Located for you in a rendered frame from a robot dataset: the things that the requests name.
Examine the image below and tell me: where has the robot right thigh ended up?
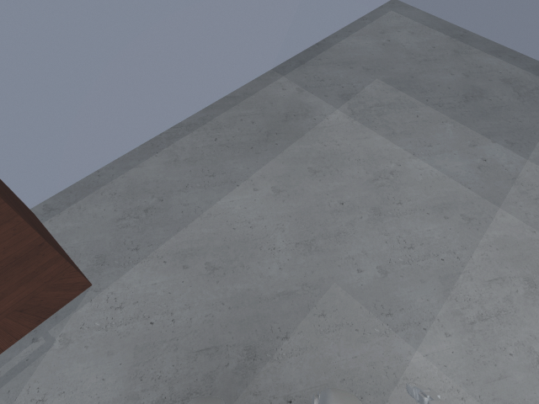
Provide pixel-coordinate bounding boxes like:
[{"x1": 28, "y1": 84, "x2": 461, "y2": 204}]
[{"x1": 312, "y1": 387, "x2": 362, "y2": 404}]

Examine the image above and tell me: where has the cabinet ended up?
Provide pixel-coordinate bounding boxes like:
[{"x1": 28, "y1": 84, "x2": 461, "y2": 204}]
[{"x1": 0, "y1": 179, "x2": 92, "y2": 354}]

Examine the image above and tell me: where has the robot right hand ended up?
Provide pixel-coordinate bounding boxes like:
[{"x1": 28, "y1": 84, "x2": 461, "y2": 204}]
[{"x1": 406, "y1": 382, "x2": 449, "y2": 404}]

